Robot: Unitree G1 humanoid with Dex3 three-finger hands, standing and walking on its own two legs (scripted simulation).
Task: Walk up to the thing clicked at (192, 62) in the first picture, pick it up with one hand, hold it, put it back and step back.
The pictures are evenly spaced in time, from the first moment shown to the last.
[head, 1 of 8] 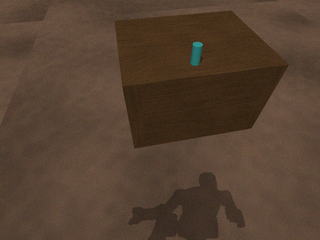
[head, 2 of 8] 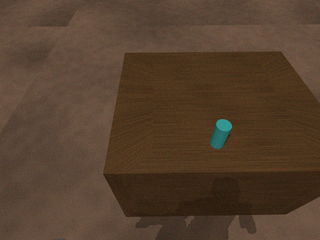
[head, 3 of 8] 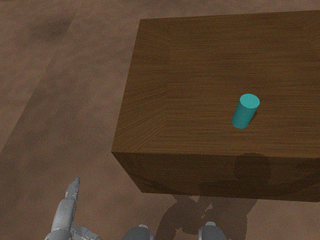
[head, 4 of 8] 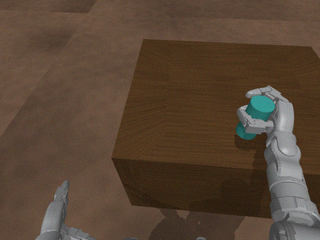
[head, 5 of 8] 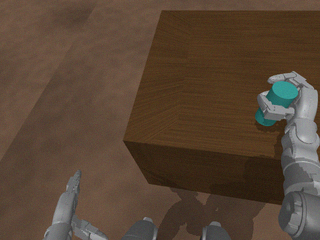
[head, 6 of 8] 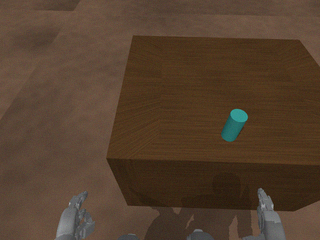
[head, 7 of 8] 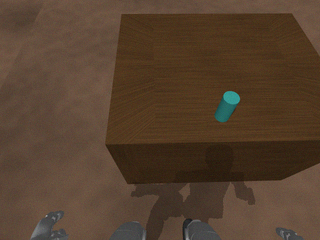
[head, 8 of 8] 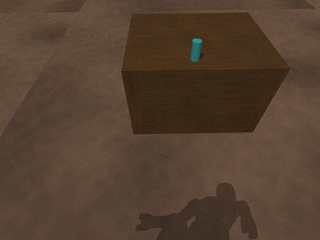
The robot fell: no
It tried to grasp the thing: yes
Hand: right
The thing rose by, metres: 0.22
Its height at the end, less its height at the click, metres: +0.00
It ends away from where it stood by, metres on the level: 0.02
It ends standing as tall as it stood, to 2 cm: yes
